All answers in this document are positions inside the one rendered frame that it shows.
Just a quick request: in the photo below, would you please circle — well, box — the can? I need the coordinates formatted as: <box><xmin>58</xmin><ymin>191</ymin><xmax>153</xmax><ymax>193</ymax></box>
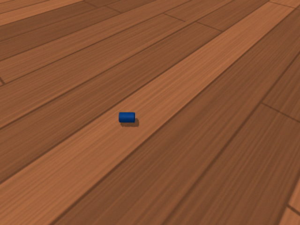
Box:
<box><xmin>119</xmin><ymin>112</ymin><xmax>135</xmax><ymax>123</ymax></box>

